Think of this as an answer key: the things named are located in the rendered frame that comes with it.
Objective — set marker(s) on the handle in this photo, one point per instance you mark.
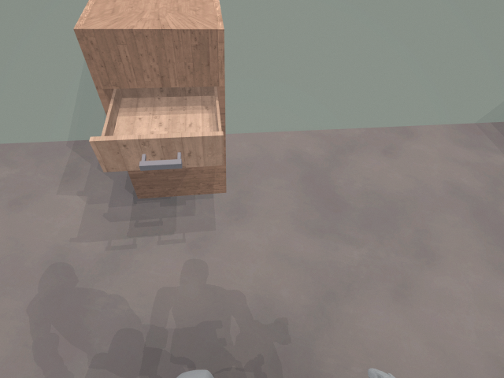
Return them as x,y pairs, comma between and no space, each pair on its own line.
160,164

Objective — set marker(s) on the drawer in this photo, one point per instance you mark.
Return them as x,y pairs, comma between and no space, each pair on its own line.
160,122

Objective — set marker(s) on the cabinet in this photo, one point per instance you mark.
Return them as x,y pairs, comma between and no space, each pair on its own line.
151,44

